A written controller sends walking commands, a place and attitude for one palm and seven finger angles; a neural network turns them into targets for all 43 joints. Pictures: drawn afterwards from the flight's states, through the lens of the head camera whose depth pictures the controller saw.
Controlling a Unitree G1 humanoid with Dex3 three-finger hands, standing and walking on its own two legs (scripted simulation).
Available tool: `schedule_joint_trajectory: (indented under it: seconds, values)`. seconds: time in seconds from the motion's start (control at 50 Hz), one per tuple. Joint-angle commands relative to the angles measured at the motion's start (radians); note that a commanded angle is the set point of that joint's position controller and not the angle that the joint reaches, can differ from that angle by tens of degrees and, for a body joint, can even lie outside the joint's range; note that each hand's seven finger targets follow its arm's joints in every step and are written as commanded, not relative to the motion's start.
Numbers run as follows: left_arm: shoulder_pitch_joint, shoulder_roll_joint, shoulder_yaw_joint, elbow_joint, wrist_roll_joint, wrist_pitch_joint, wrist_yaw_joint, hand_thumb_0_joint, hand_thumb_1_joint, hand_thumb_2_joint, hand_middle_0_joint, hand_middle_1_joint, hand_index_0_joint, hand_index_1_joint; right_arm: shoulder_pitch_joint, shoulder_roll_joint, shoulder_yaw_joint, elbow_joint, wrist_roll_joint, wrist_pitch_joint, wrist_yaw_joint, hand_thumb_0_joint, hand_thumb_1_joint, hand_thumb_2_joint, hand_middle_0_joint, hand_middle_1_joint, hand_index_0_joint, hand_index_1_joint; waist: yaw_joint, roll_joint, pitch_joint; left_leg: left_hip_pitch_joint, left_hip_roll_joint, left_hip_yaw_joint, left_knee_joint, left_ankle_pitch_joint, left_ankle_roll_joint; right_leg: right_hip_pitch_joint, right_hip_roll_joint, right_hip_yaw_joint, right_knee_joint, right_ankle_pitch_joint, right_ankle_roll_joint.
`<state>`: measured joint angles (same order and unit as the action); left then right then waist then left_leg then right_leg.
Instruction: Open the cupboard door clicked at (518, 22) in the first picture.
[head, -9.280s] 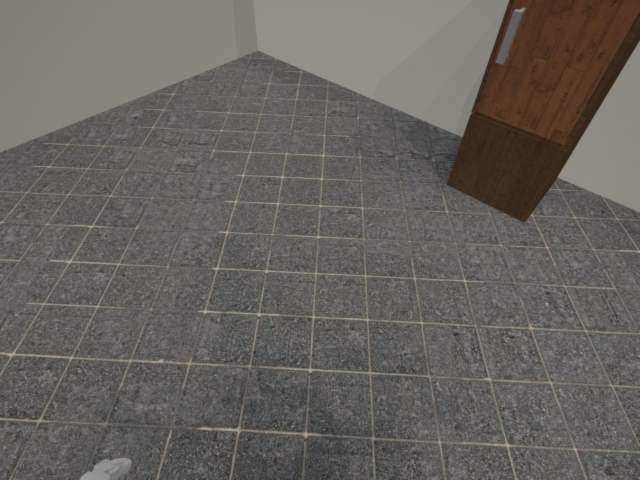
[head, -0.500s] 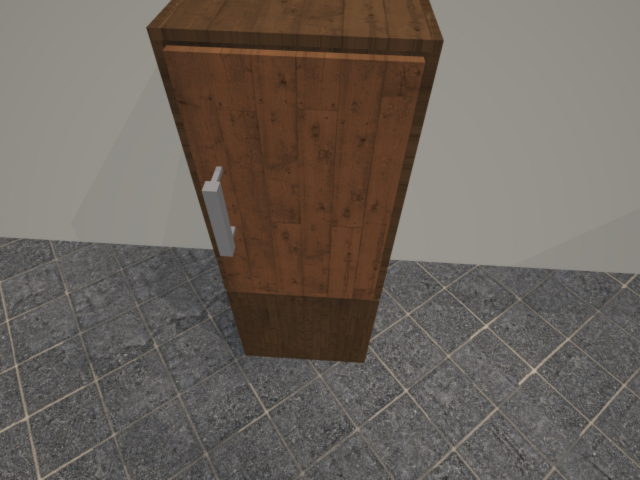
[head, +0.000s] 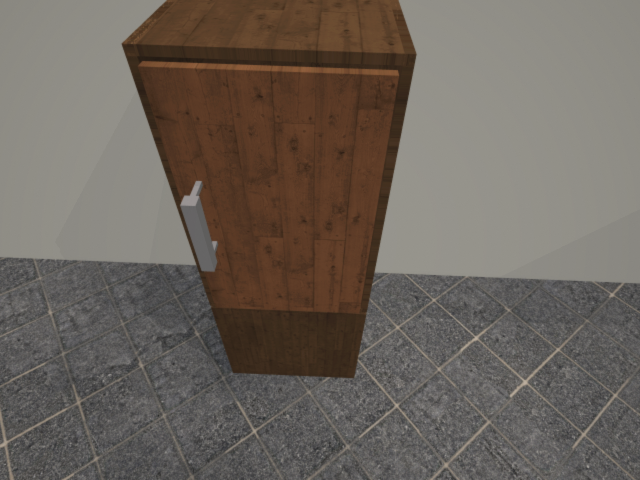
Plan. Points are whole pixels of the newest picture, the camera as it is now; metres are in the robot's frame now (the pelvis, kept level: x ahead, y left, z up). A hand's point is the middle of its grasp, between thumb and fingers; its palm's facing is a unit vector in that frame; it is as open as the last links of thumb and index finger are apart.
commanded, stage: look again from close up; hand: left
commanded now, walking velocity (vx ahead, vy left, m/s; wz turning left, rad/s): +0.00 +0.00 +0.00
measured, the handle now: (203, 227) +0.54 +0.24 -0.03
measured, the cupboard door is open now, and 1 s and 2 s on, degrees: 0 0 0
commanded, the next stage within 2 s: raise the hand with hooked fingers in 0.06 s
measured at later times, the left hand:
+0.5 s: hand (185, 448) +0.17 +0.17 -0.03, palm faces -0.07 -1.00 +0.04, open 8.1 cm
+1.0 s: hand (146, 449) +0.17 +0.22 -0.05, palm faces +0.01 -1.00 +0.00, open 11.1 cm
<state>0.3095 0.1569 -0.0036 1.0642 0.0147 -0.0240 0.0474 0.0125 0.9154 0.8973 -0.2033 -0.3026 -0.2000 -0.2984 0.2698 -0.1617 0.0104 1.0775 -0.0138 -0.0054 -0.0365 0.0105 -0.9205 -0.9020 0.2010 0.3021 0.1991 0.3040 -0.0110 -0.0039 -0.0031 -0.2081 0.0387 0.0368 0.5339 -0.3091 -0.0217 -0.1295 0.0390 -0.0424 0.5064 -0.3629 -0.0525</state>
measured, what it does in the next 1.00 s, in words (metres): lowers itself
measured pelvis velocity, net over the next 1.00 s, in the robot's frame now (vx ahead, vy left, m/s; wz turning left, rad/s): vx -0.08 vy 0.03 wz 0.00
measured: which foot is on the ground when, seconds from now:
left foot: down 0.00-1.00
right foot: down 0.00-1.00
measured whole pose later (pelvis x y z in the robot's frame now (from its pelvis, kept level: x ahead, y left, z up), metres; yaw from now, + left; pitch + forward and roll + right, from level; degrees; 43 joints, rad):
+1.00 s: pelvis -0.08 +0.03 -0.08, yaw +0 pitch +13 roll -2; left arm 0.25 0.26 0.21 0.11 -0.30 -0.24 -0.26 0.01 0.12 0.56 -0.26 -0.80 -0.26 -0.80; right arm 0.30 -0.21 0.04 0.55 0.03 -0.17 -0.09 0.01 -0.90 -0.90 0.21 0.30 0.21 0.31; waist -0.03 0.03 -0.12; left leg -0.92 0.04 0.01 1.12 -0.43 0.02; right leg -0.83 0.02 -0.08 1.10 -0.50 -0.03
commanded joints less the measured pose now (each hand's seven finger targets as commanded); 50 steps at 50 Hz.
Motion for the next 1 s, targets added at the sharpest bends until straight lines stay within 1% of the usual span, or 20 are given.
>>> schedule_joint_trajectory:
  seconds: [0.0,0.12,0.14,0.16,0.18,0.2,0.22,0.24,0.28,0.34,0.38,0.44,0.52,0.58,0.66,0.72,0.8,0.86,0.92,0.98]
  values:
    - [0.063,0.114,0.023,-0.034,-0.001,-0.009,0.002,0.000,0.900,0.900,-0.200,-0.300,-0.200,-0.300,0.041,-0.069,-0.012,-0.021,0.000,-0.020,0.002,0.000,-0.900,-0.900,0.200,0.300,0.200,0.300,0.009,0.006,0.079,-0.010,0.057,-0.038,-0.068,0.235,0.050,-0.058,-0.127,0.110,-0.106,0.383,0.009]
    - [0.050,0.121,0.020,-0.032,-0.002,-0.005,-0.004,0.000,0.900,0.900,-0.200,-0.300,-0.200,-0.300,0.023,-0.098,-0.013,-0.020,-0.001,-0.024,0.002,0.000,-0.900,-0.900,0.200,0.300,0.200,0.300,0.012,0.022,0.045,0.020,0.068,-0.054,-0.088,0.268,0.057,-0.050,-0.123,0.110,-0.101,0.353,0.008]
    - [0.144,0.132,0.030,0.002,0.008,-0.026,0.038,0.000,0.900,0.900,-0.200,-0.300,-0.200,-0.300,-0.090,-0.119,-0.025,-0.094,0.011,-0.022,0.002,0.000,-0.900,-0.900,0.200,0.300,0.200,0.300,0.060,-0.014,0.132,-0.090,0.052,0.000,0.166,0.250,0.021,-0.103,-0.215,0.230,-0.140,0.919,0.092]
    - [-0.609,0.360,0.135,-1.600,-0.205,-0.239,0.024,0.000,0.877,0.890,-0.202,-0.315,-0.202,-0.315,-0.047,-0.268,-0.049,-0.424,0.060,-0.184,-0.031,0.000,-0.900,-0.900,0.200,0.300,0.200,0.300,-0.073,0.198,-0.399,0.189,-0.039,-0.020,-0.039,0.447,0.066,0.029,-0.133,0.105,-0.011,0.836,0.010]
    - [-0.141,0.280,0.137,-1.310,-0.120,-0.180,0.057,0.000,0.853,0.880,-0.203,-0.330,-0.203,-0.330,-0.086,-0.175,-0.018,-0.353,0.037,-0.281,-0.067,0.000,-0.900,-0.900,0.200,0.300,0.200,0.300,0.024,0.421,-0.402,0.359,-0.012,-0.016,-0.092,0.669,0.078,-0.033,-0.046,0.052,0.101,0.582,-0.008]
    - [-0.101,0.212,0.091,-1.261,-0.132,-0.124,0.102,0.000,0.830,0.870,-0.205,-0.345,-0.205,-0.345,-0.084,-0.170,-0.031,-0.306,0.048,-0.304,-0.070,0.000,-0.900,-0.900,0.200,0.300,0.200,0.300,0.003,0.361,-0.345,0.278,0.019,-0.044,-0.054,0.675,0.043,-0.137,-0.048,-0.023,0.094,0.271,0.014]
    - [0.181,-0.075,-0.057,-0.981,-0.155,-0.023,0.083,0.000,0.807,0.860,-0.207,-0.360,-0.207,-0.360,-0.044,-0.128,-0.033,-0.297,0.064,-0.298,-0.052,0.000,-0.900,-0.900,0.200,0.300,0.200,0.300,-0.030,0.204,-0.180,0.207,0.035,-0.057,-0.056,0.636,0.059,-0.231,-0.045,-0.044,0.085,0.202,0.031]
    - [-0.025,-0.042,-0.042,-1.165,-0.188,-0.058,0.059,0.000,0.783,0.850,-0.208,-0.375,-0.208,-0.375,-0.068,-0.181,-0.052,-0.379,0.064,-0.299,-0.046,0.000,-0.900,-0.900,0.200,0.300,0.200,0.300,-0.031,0.101,-0.081,0.084,0.028,-0.084,-0.019,0.540,0.050,-0.248,-0.051,-0.051,0.060,0.237,0.039]
    - [-0.016,0.016,0.027,-1.035,-0.167,-0.157,0.010,0.000,0.737,0.830,-0.212,-0.405,-0.212,-0.405,-0.066,-0.213,-0.073,-0.410,0.032,-0.298,-0.050,0.000,-0.900,-0.900,0.200,0.300,0.200,0.300,-0.069,-0.178,-0.001,-0.106,-0.017,-0.075,0.077,0.242,0.053,-0.384,-0.037,-0.065,0.059,0.195,0.050]
    - [0.190,-0.063,0.042,-0.827,-0.188,-0.348,-0.131,0.000,0.667,0.800,-0.217,-0.450,-0.217,-0.450,-0.099,-0.205,-0.088,-0.483,0.013,-0.307,-0.021,0.000,-0.900,-0.900,0.200,0.300,0.200,0.300,0.015,-0.350,-0.045,-0.338,-0.035,-0.071,0.221,0.129,0.034,-0.526,-0.026,-0.075,0.229,0.127,0.047]
    - [0.239,-0.034,0.071,-0.840,-0.230,-0.475,-0.257,0.000,0.620,0.780,-0.220,-0.480,-0.220,-0.480,-0.138,-0.210,-0.100,-0.543,0.010,-0.317,0.005,0.000,-0.900,-0.900,0.200,0.300,0.200,0.300,0.062,-0.296,-0.159,-0.431,-0.051,-0.047,0.303,0.097,0.020,-0.530,-0.031,-0.045,0.324,0.130,0.035]
    - [0.207,0.110,0.202,-0.848,-0.261,-0.560,-0.408,0.000,0.550,0.750,-0.225,-0.525,-0.225,-0.525,-0.162,-0.217,-0.109,-0.634,0.025,-0.301,0.039,0.000,-0.900,-0.900,0.200,0.300,0.200,0.300,0.092,-0.012,-0.284,-0.485,-0.068,-0.010,0.412,0.096,0.009,-0.550,-0.049,-0.002,0.436,0.127,0.007]
    - [-0.012,0.190,0.261,-1.154,-0.281,-0.528,-0.339,0.000,0.457,0.710,-0.232,-0.585,-0.232,-0.585,-0.194,-0.202,-0.097,-0.753,0.029,-0.261,0.021,0.000,-0.900,-0.900,0.200,0.300,0.200,0.300,0.094,0.071,-0.360,-0.543,-0.057,-0.022,0.438,-0.069,0.032,-0.621,-0.038,0.046,0.453,-0.106,0.018]
    - [-0.128,0.183,0.246,-1.384,-0.273,-0.582,-0.239,0.000,0.387,0.680,-0.237,-0.630,-0.237,-0.630,-0.134,-0.174,-0.084,-0.739,0.023,-0.246,0.003,0.000,-0.900,-0.900,0.200,0.300,0.200,0.300,0.047,0.194,-0.391,-0.472,-0.029,-0.063,0.446,-0.090,0.045,-0.687,-0.024,0.034,0.467,-0.108,0.012]
    - [-0.206,0.143,0.111,-1.417,-0.243,-0.630,-0.242,0.000,0.293,0.640,-0.243,-0.690,-0.243,-0.690,-0.097,-0.189,-0.056,-0.693,0.017,-0.259,-0.026,0.000,-0.900,-0.900,0.200,0.300,0.200,0.300,-0.058,0.145,-0.308,-0.531,-0.015,-0.101,0.489,-0.184,0.058,-0.796,-0.011,0.037,0.456,-0.189,0.019]
    - [-0.197,0.166,0.083,-1.235,-0.254,-0.549,-0.333,0.000,0.223,0.610,-0.248,-0.735,-0.248,-0.735,-0.088,-0.217,-0.039,-0.671,0.033,-0.265,-0.046,0.000,-0.900,-0.900,0.200,0.300,0.200,0.300,-0.092,0.051,-0.233,-0.624,-0.018,-0.107,0.507,-0.275,0.058,-0.799,-0.010,0.055,0.408,-0.297,0.030]
    - [-0.131,0.255,0.207,-1.025,-0.295,-0.324,-0.413,0.000,0.130,0.570,-0.255,-0.795,-0.255,-0.795,-0.104,-0.236,-0.032,-0.697,0.061,-0.248,-0.067,0.000,-0.900,-0.900,0.200,0.300,0.200,0.300,-0.014,-0.026,-0.260,-0.681,-0.038,-0.083,0.468,-0.290,0.057,-0.682,-0.029,0.093,0.326,-0.411,0.038]
    - [-0.116,0.302,0.335,-1.134,-0.352,-0.240,-0.377,0.000,0.060,0.540,-0.260,-0.840,-0.260,-0.840,-0.119,-0.217,-0.034,-0.737,0.061,-0.229,-0.070,0.000,-0.900,-0.900,0.200,0.300,0.200,0.300,0.053,-0.020,-0.382,-0.601,-0.048,-0.065,0.437,-0.164,0.056,-0.545,-0.041,0.092,0.306,-0.332,0.042]
    - [-0.108,0.302,0.402,-1.236,-0.366,-0.302,-0.287,0.000,-0.010,0.510,-0.265,-0.885,-0.265,-0.885,-0.107,-0.184,-0.038,-0.723,0.049,-0.227,-0.060,0.000,-0.900,-0.900,0.200,0.300,0.200,0.300,0.078,0.036,-0.413,-0.540,-0.033,-0.067,0.425,-0.035,0.049,-0.524,-0.027,0.051,0.358,-0.154,0.031]
    - [-0.114,0.267,0.367,-1.206,-0.322,-0.408,-0.234,0.000,-0.080,0.480,-0.270,-0.930,-0.270,-0.930,-0.079,-0.180,-0.046,-0.670,0.034,-0.235,-0.038,0.000,-0.900,-0.900,0.200,0.300,0.200,0.300,0.033,0.038,-0.336,-0.517,-0.021,-0.079,0.421,0.012,0.046,-0.606,-0.011,0.002,0.412,-0.043,0.029]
